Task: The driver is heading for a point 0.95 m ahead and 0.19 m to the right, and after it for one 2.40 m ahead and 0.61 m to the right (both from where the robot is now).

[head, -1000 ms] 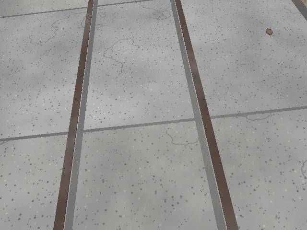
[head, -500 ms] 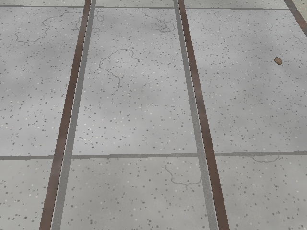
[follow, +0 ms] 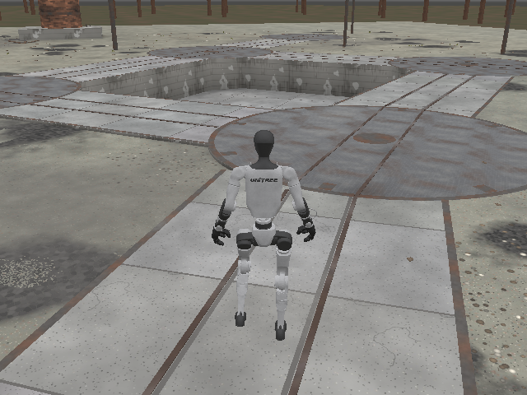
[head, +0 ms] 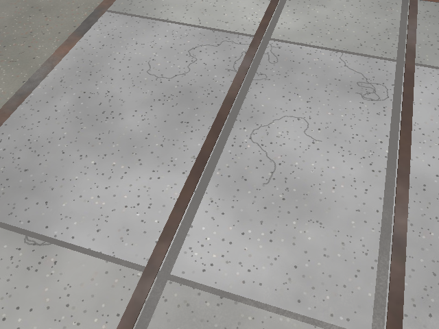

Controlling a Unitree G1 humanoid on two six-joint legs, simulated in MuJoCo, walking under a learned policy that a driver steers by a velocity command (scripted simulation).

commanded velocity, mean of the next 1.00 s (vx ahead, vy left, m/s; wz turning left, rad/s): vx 0.50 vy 0.00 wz -0.37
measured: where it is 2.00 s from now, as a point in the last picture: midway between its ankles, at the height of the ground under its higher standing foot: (293, 201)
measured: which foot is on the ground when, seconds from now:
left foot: up 0.00-0.22, down 0.24-0.78, up 0.80-1.00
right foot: down 0.00-0.24, up 0.26-0.74, down 0.76-1.00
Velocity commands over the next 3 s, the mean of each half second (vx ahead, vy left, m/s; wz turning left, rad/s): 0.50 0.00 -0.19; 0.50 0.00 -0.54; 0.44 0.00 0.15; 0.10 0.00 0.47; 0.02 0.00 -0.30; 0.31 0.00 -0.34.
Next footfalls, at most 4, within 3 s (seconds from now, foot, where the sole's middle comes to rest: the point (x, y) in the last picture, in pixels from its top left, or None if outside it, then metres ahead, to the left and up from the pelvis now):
0.24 left None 0.30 0.15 -0.78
0.76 right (290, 311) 0.53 -0.15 -0.78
1.30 left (268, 209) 0.90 -0.10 -0.78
1.78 right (327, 184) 1.01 -0.32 -0.78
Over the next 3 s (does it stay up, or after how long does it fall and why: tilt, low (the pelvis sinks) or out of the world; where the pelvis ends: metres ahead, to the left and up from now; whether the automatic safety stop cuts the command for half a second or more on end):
stays up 1.06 -0.24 -0.01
